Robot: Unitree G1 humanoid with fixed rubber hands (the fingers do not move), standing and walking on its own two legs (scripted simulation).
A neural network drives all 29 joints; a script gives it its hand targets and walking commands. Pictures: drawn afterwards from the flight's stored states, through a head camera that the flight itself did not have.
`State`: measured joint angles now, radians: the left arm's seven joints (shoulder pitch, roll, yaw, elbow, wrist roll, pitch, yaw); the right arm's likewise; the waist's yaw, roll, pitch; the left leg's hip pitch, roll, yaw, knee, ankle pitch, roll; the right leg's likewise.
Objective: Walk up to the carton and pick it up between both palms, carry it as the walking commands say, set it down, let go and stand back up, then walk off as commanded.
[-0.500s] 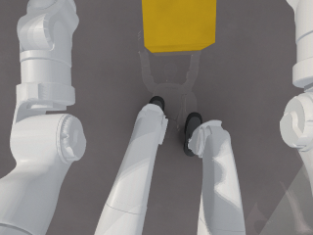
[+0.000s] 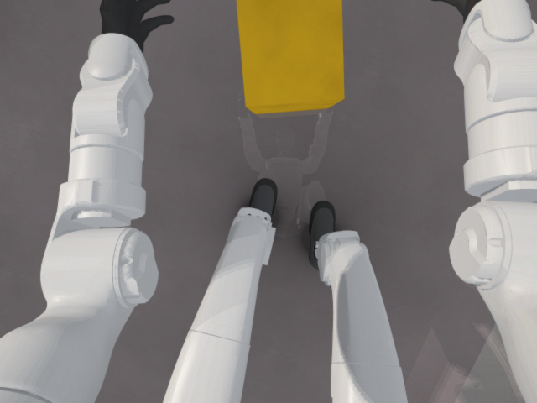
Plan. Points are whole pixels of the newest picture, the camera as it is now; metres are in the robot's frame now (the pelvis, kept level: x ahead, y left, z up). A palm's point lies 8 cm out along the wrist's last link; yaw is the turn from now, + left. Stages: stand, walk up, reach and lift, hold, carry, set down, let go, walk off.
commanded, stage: let go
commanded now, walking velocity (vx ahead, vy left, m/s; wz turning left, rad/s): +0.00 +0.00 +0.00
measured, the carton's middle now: (290, 61) +0.56 +0.09 -0.56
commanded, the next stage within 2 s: stand in 1.22 s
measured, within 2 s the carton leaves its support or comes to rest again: neither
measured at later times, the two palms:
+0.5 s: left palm (27, 168) +0.33 +0.25 +0.01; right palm out of the picture +0.41 -0.18 +0.01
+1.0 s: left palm (82, 259) +0.28 +0.20 +0.03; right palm out of the picture +0.30 -0.25 +0.03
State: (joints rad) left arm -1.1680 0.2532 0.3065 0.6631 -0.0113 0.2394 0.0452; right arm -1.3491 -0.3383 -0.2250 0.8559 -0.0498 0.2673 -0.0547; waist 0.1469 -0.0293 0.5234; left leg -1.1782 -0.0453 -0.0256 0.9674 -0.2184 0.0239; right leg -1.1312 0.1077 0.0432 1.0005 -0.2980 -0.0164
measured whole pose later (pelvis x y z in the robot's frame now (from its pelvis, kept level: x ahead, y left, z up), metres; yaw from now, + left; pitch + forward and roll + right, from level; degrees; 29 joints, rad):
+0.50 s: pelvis +0.07 +0.00 +0.06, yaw +1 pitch +12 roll +0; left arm -0.22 0.21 0.09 0.61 -0.03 0.13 -0.08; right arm -0.33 -0.15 -0.16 0.66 -0.09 0.16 -0.05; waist 0.09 0.02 -0.02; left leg -0.66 -0.07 -0.03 0.69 -0.25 0.04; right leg -0.61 0.06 0.04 0.72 -0.33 -0.02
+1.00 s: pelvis +0.12 -0.03 +0.09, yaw +1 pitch -2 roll +1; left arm 0.25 0.21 0.02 0.40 0.01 0.08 -0.10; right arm 0.22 -0.19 -0.02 0.41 -0.02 0.09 0.01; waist 0.02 -0.02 0.06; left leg -0.16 -0.03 -0.03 0.43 -0.24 0.00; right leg -0.12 0.07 0.04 0.47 -0.31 -0.07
